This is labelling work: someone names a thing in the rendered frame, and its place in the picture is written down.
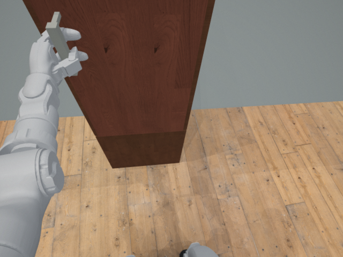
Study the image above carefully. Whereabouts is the robot left upper arm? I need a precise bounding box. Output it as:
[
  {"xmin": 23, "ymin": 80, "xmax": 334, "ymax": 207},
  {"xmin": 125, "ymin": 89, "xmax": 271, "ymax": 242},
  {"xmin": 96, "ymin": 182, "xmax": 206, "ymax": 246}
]
[{"xmin": 0, "ymin": 148, "xmax": 64, "ymax": 257}]

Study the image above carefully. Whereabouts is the robot left forearm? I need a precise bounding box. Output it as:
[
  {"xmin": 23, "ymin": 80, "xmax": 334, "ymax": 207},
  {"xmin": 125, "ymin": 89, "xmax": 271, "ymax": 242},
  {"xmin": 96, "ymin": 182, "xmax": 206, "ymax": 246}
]
[{"xmin": 0, "ymin": 73, "xmax": 60, "ymax": 155}]

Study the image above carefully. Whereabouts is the robot right shin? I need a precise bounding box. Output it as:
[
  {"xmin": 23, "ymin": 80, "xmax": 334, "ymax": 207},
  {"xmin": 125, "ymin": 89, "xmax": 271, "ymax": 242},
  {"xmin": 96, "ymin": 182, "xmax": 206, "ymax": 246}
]
[{"xmin": 187, "ymin": 243, "xmax": 200, "ymax": 251}]

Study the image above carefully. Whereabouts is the cupboard door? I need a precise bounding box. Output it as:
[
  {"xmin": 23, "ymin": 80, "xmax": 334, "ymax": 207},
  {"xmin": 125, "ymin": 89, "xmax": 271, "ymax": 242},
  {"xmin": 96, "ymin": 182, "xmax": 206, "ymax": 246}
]
[{"xmin": 29, "ymin": 0, "xmax": 208, "ymax": 137}]

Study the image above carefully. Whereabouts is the robot right thigh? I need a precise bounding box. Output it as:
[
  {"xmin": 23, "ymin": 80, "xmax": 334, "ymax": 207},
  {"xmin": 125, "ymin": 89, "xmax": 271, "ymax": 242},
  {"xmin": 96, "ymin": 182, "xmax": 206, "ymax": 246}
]
[{"xmin": 183, "ymin": 246, "xmax": 219, "ymax": 257}]

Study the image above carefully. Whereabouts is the left robot hand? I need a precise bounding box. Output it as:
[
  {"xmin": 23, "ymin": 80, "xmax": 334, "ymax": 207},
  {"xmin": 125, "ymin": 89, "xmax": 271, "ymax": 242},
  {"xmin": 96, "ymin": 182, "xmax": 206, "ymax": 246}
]
[{"xmin": 29, "ymin": 27, "xmax": 88, "ymax": 86}]

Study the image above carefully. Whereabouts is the handle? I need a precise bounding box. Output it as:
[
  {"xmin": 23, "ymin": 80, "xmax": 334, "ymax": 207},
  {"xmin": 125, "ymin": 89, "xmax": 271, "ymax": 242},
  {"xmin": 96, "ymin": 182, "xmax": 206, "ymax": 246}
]
[{"xmin": 46, "ymin": 12, "xmax": 78, "ymax": 76}]

